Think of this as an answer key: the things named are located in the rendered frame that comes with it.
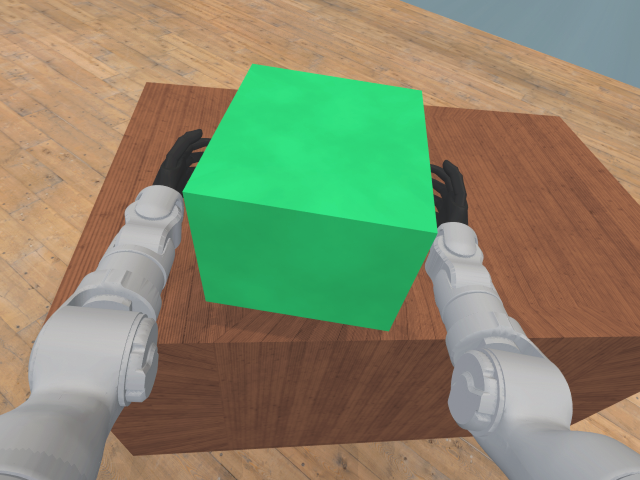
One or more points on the carton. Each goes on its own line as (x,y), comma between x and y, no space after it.
(314,198)

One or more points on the robot left upper arm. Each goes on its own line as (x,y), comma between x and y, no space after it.
(90,364)

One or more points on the right robot hand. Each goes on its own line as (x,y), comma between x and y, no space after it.
(452,207)

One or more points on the left robot forearm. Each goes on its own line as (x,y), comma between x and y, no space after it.
(134,269)

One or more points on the left robot hand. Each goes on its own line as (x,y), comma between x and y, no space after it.
(175,171)

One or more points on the robot right upper arm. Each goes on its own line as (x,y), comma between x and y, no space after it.
(518,409)

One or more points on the pedestal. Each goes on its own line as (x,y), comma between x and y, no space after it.
(560,238)

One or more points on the right robot forearm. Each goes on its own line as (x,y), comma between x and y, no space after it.
(469,305)

